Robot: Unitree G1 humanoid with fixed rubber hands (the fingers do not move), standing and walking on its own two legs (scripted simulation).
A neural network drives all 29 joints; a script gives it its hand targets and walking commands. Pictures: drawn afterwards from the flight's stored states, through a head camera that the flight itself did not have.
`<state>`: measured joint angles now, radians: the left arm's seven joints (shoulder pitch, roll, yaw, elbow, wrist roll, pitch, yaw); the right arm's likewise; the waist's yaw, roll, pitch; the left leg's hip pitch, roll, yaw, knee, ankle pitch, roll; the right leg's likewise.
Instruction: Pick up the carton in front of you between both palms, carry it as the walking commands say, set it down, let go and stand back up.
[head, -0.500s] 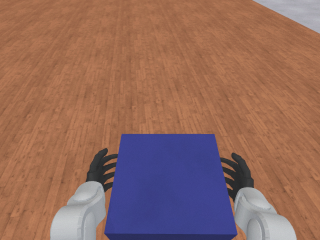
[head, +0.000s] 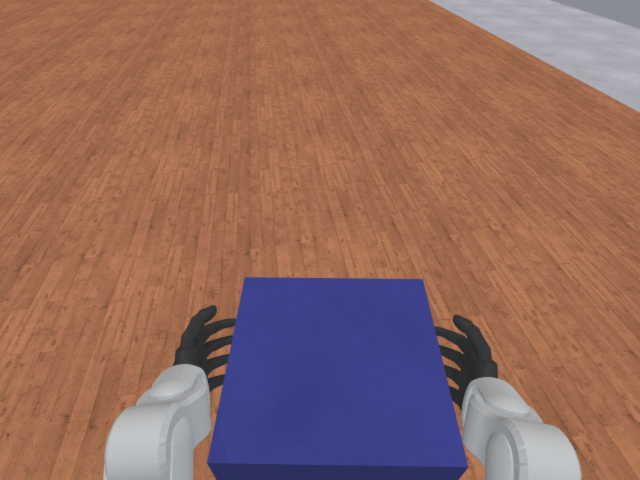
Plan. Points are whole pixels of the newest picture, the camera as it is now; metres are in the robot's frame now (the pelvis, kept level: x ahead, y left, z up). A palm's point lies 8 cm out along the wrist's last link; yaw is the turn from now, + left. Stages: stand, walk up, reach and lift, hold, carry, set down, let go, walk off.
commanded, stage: carry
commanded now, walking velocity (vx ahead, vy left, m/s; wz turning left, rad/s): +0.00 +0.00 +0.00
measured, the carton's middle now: (332, 409) +0.24 +0.00 +0.02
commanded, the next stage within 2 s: hold in 1.30 s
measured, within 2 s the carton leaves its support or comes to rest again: neither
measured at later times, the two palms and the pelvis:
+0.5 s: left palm (189, 374) +0.23 +0.16 +0.09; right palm (468, 389) +0.23 -0.14 +0.09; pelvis +0.00 +0.01 +0.00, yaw +0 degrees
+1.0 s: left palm (202, 385) +0.24 +0.15 +0.05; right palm (457, 398) +0.24 -0.15 +0.04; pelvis -0.03 +0.00 +0.00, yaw -1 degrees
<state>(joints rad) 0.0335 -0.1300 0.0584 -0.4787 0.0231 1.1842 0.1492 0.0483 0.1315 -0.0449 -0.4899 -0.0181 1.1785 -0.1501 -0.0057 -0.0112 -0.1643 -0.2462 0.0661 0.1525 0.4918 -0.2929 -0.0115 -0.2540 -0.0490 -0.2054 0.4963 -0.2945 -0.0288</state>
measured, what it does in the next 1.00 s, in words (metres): stands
